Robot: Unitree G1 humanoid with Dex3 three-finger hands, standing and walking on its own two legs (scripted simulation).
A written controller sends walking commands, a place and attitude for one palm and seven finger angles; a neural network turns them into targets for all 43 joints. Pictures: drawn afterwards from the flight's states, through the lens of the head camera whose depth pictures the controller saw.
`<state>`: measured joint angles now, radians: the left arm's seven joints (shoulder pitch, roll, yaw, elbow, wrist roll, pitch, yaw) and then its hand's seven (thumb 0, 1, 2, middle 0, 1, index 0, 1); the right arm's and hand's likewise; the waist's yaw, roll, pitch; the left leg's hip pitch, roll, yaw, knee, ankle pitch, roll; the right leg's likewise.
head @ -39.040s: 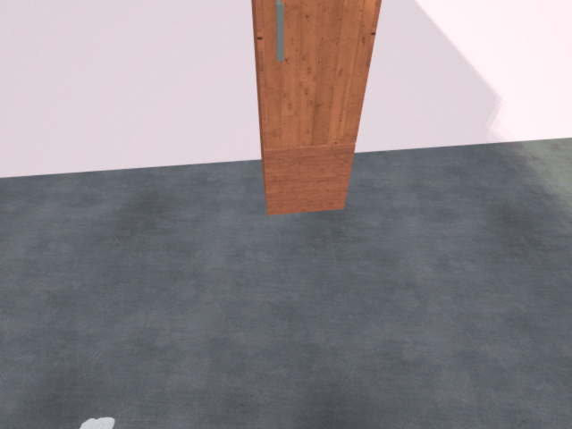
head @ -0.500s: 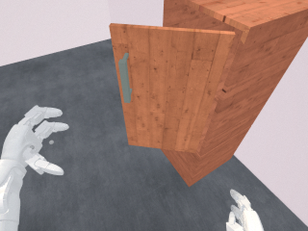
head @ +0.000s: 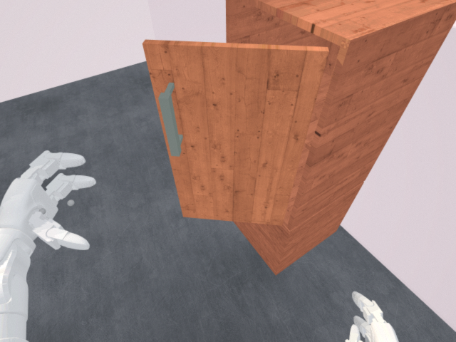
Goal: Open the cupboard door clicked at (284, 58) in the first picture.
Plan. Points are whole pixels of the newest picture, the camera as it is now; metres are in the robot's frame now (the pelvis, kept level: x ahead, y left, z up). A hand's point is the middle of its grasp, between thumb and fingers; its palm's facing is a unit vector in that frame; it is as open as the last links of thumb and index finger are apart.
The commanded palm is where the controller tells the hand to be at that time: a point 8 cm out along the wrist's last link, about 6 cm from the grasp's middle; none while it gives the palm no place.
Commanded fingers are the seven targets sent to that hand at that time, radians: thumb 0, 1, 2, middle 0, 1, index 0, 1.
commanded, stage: raise the hand with hooked fingers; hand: left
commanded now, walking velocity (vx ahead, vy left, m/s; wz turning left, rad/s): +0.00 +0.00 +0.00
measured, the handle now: (173, 121) +0.53 +0.17 +0.10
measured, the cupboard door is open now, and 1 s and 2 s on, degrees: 50 50 50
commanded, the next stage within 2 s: move the hooked fingers beside the handle in 0.10 s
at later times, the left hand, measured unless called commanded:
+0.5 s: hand (87, 185) +0.33 +0.27 +0.12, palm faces +0.03 -1.00 -0.02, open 14.0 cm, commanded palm +0.30 +0.31 +0.12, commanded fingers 0.00 -0.50 0.30 -0.30 -1.20 -0.30 -1.20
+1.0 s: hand (108, 161) +0.39 +0.26 +0.11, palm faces +0.01 -1.00 -0.01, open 14.0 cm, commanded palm +0.37 +0.30 +0.11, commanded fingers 0.00 -0.50 0.30 -0.30 -1.20 -0.30 -1.20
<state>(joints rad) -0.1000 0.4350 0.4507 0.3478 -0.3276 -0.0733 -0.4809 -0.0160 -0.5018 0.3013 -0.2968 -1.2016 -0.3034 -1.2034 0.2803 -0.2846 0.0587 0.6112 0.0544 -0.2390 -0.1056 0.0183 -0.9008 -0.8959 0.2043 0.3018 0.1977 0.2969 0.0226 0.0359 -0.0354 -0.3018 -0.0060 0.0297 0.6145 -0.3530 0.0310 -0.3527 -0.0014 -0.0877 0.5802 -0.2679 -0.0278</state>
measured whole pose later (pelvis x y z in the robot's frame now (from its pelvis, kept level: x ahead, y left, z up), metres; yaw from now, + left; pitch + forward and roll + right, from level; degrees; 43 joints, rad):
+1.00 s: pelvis +0.00 +0.00 +0.00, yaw -1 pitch +7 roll -1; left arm -0.49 0.49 0.42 0.78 -0.24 -0.17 -0.44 -0.02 -0.50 0.30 -0.30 -1.20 -0.30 -1.20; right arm 0.34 -0.29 0.05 0.63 0.05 -0.15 -0.09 0.02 -0.90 -0.90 0.21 0.30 0.20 0.30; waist -0.04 0.02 -0.05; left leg -0.42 0.00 0.05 0.66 -0.36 0.04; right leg -0.47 0.00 -0.07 0.61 -0.27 -0.02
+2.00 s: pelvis +0.01 +0.01 -0.01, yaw -3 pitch +16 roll -2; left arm -0.85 0.64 0.47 1.17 -0.14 -0.28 -0.42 -0.02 -0.50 0.30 -0.30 -1.20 -0.30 -1.20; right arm 0.44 -0.30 0.04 0.61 0.02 0.04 -0.04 0.01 -0.90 -0.90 0.20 0.30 0.20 0.30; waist -0.15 0.01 -0.07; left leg -0.60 0.02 0.07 0.74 -0.40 0.04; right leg -0.65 0.02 -0.05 0.66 -0.28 -0.02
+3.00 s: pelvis +0.00 +0.01 -0.02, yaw -2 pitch +13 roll -2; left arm -0.83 0.50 0.37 1.10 -0.15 -0.28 -0.33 -0.02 -0.50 0.30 -0.30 -1.20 -0.30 -1.20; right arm 0.40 -0.29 0.04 0.63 0.02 0.02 -0.03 0.01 -0.90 -0.90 0.20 0.30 0.20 0.30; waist -0.11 0.01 -0.08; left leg -0.59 0.01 0.05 0.76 -0.41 0.05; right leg -0.63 0.01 -0.07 0.68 -0.29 -0.01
